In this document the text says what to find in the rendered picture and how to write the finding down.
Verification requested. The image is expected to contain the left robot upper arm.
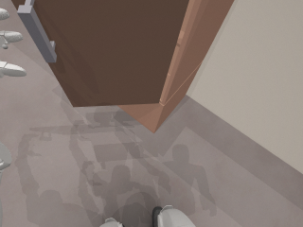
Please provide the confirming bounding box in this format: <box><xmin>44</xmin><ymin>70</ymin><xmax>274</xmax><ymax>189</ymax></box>
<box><xmin>0</xmin><ymin>141</ymin><xmax>12</xmax><ymax>227</ymax></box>

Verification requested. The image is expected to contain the cupboard door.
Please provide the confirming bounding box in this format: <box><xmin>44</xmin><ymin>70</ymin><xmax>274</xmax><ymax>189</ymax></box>
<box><xmin>11</xmin><ymin>0</ymin><xmax>189</xmax><ymax>108</ymax></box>

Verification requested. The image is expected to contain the robot right shin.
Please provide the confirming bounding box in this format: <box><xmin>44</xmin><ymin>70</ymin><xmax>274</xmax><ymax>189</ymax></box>
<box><xmin>157</xmin><ymin>205</ymin><xmax>173</xmax><ymax>227</ymax></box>

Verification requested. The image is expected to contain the robot left hand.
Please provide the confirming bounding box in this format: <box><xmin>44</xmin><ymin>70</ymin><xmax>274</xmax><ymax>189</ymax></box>
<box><xmin>0</xmin><ymin>8</ymin><xmax>27</xmax><ymax>79</ymax></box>

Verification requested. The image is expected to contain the right robot foot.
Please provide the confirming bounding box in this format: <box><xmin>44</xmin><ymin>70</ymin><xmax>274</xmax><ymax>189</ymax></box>
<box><xmin>151</xmin><ymin>206</ymin><xmax>163</xmax><ymax>227</ymax></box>

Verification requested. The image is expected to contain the handle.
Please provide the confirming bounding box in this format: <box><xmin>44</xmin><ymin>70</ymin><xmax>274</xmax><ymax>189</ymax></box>
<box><xmin>17</xmin><ymin>0</ymin><xmax>57</xmax><ymax>63</ymax></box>

